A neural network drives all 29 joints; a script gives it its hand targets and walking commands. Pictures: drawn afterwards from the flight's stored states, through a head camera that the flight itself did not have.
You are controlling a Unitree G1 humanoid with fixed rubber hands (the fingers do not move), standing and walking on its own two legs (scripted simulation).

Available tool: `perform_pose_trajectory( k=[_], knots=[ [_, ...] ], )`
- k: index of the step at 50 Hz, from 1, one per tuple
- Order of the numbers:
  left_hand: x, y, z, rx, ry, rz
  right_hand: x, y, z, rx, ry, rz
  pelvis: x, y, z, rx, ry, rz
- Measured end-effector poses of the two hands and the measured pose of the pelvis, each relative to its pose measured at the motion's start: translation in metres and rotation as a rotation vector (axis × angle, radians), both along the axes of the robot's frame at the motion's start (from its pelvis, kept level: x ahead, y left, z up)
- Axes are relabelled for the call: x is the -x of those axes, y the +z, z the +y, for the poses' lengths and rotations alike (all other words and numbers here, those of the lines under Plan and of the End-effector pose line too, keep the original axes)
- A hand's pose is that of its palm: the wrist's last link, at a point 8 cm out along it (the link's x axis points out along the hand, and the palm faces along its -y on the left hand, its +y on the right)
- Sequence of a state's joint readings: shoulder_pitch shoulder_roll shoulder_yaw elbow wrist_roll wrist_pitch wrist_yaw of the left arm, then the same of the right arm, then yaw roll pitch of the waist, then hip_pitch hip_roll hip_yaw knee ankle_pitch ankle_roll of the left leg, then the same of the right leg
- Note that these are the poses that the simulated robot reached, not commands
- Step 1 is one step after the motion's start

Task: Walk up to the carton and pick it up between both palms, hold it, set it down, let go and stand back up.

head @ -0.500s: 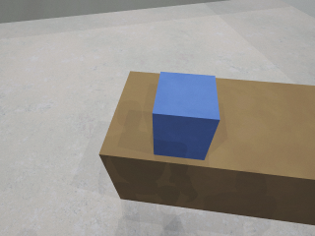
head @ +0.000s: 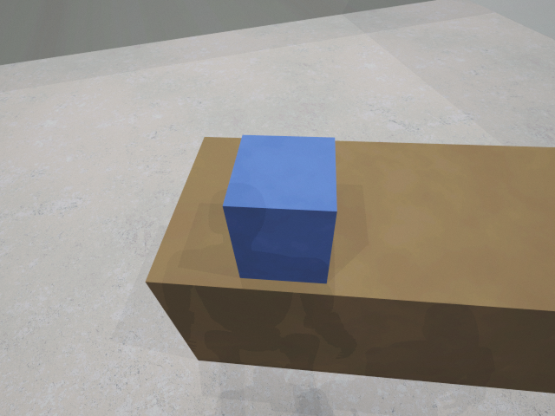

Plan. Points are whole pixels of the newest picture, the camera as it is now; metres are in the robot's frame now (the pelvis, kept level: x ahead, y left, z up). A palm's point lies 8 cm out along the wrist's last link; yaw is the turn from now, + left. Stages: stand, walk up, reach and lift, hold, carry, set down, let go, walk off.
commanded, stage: walk up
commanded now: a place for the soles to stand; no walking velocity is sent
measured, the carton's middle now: (285, 210) +0.54 +0.01 -0.08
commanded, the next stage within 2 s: none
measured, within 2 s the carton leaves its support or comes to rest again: neither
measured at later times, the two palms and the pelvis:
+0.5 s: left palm out of the picture +0.05 +0.28 -0.13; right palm out of the picture +0.04 -0.23 -0.14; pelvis +0.01 +0.02 +0.00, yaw -5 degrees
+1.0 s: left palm out of the picture +0.08 +0.27 -0.13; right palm out of the picture +0.01 -0.24 -0.15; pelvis +0.01 +0.02 -0.01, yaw -11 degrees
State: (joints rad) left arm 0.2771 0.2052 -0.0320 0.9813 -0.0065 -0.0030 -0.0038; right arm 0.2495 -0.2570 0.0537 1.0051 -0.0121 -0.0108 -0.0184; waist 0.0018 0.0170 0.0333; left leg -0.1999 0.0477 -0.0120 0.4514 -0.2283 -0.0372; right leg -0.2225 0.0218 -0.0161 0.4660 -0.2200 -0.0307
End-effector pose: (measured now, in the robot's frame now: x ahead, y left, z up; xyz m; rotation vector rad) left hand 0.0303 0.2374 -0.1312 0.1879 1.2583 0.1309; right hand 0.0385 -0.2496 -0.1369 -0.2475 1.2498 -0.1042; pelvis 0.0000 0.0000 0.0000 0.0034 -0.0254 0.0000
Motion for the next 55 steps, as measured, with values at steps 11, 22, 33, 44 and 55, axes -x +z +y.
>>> perform_pose_trajectory(
  k=[11,22,33,44,55],
  knots=[
    [0.003,0.000,0.019,-0.035,-0.014,0.050,0.004,-0.003,0.009,-0.004,-0.033,0.028,-0.007,-0.001,0.008,-0.001,-0.031,0.002],
    [-0.012,0.000,0.037,-0.059,-0.065,0.044,-0.001,-0.003,0.017,-0.001,-0.069,0.005,-0.010,-0.002,0.021,-0.013,-0.074,0.000],
    [-0.028,0.001,0.039,-0.069,-0.126,0.027,0.003,-0.003,0.018,-0.002,-0.118,-0.013,-0.010,-0.004,0.026,-0.026,-0.123,0.001],
    [-0.043,0.003,0.037,-0.089,-0.183,0.014,0.022,-0.008,0.011,-0.002,-0.170,0.004,-0.008,-0.006,0.024,-0.035,-0.169,0.003],
    [-0.062,0.006,0.032,-0.101,-0.235,-0.017,0.042,-0.010,0.005,0.002,-0.215,0.021,-0.006,-0.008,0.021,-0.041,-0.205,0.009]
  ],
)
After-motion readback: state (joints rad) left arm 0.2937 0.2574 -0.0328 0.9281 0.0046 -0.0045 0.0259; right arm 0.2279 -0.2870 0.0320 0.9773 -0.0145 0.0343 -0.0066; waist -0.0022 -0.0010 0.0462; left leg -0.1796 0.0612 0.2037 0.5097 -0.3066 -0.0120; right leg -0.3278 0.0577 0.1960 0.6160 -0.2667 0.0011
